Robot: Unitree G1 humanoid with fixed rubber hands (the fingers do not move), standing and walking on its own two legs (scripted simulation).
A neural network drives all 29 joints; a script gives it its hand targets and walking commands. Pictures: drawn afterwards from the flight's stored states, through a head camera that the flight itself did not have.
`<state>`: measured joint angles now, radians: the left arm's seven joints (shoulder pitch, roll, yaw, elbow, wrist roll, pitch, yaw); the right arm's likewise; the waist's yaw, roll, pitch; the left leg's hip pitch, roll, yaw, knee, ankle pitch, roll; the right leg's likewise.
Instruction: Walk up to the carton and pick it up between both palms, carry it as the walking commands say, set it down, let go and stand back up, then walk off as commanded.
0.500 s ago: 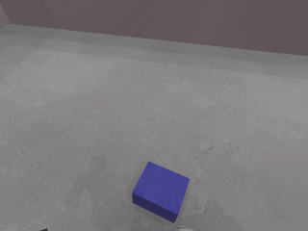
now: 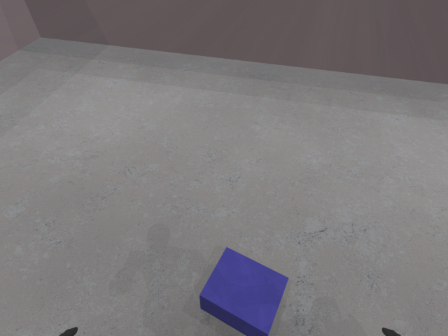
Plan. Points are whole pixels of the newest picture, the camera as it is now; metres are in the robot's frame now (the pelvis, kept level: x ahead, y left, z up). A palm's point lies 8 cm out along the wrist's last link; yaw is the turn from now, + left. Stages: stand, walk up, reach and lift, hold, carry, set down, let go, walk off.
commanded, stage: walk up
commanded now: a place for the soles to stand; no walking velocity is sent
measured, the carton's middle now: (243, 293) +0.45 -0.10 -0.69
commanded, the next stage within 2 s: none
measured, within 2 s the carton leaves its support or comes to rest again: neither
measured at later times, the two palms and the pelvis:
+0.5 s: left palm out of the picture +0.07 +0.30 -0.10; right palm out of the picture +0.09 -0.32 -0.10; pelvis +0.00 -0.01 +0.01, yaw -1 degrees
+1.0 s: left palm out of the picture +0.14 +0.41 -0.07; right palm out of the picture +0.01 -0.22 -0.10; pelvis -0.01 +0.10 +0.00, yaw -13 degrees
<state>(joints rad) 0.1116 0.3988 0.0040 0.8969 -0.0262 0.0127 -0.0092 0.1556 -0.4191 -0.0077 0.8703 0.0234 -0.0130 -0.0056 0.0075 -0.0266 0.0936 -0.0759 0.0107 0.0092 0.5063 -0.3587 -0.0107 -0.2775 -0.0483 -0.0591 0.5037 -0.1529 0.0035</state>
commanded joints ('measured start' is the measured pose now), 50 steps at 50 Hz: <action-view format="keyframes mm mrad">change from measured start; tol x16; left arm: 1 -52 180 46 -8 -2 -21 4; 22 -84 157 60 130 10 -39 12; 24 347 351 155 120 53 -39 91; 36 72 287 150 -209 54 -2 93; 43 356 226 156 -183 14 0 69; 50 276 245 121 -230 40 -39 46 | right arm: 1 -45 -179 -45 -5 -5 -11 -9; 22 -75 -147 -46 149 -11 -25 -15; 37 227 -225 -146 -119 -72 88 81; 43 -133 -221 -142 -255 -64 63 30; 50 113 -188 -104 -197 -47 38 29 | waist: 1 -3 48 -113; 23 66 54 -82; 35 -88 -209 -62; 36 -125 -189 -44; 38 -146 344 -21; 50 11 -96 -73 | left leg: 1 -89 125 -75 -157 231 43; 22 -57 105 -59 -244 146 30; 24 -407 -16 -6 290 -276 36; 27 -476 94 -158 486 -157 19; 36 38 20 32 106 17 68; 38 -126 327 -443 -306 -452 162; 39 -312 367 -424 -346 -451 239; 42 -309 232 -184 -233 -139 195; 47 -161 293 -167 -198 -135 200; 50 -339 226 -44 80 -99 83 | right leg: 1 165 -116 108 -77 189 -61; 22 173 -125 146 -221 24 -40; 24 350 -291 531 -308 -171 -215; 33 -202 -208 328 -301 -432 -137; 36 -365 -126 242 -160 -378 -77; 38 -446 169 40 397 -497 -2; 41 -189 78 138 656 -334 -4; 46 -155 23 54 330 -299 -15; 50 275 -16 257 -124 -260 -70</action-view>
